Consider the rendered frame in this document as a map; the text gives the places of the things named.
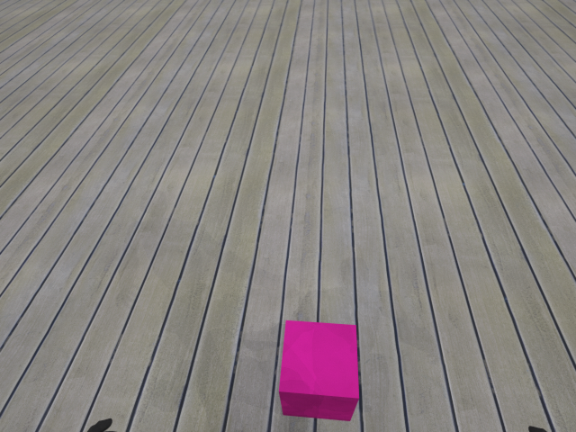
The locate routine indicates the carton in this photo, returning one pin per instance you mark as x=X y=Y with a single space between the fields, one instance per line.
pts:
x=319 y=373

